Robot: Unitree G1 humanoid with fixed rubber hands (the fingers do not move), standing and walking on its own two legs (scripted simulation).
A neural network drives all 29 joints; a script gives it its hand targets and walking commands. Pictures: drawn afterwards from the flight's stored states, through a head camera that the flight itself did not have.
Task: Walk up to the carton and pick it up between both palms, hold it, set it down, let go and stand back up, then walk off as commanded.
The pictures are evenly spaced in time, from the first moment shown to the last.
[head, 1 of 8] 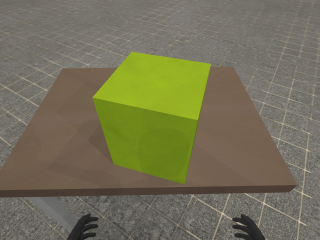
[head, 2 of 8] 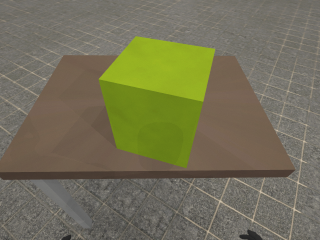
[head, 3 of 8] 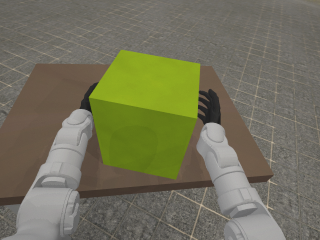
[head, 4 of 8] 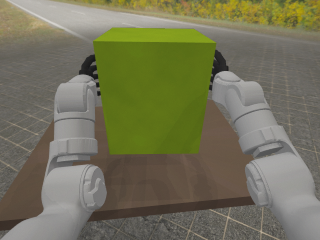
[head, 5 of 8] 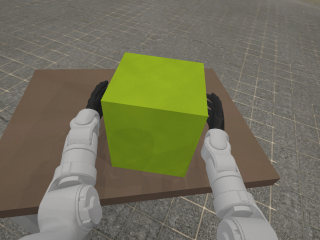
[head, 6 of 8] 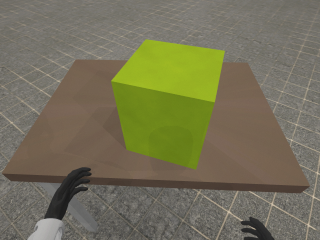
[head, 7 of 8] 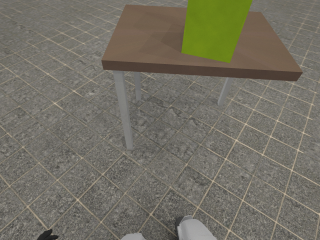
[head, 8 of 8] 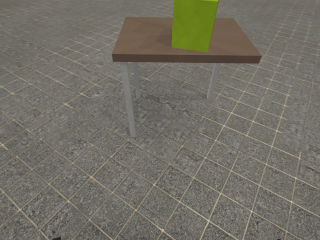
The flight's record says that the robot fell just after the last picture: no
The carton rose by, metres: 0.23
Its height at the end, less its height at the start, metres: +0.00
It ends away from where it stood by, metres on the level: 0.02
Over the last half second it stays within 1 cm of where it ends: yes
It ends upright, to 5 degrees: yes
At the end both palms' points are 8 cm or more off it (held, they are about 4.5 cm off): yes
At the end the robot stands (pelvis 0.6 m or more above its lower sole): yes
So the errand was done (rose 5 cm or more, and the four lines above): yes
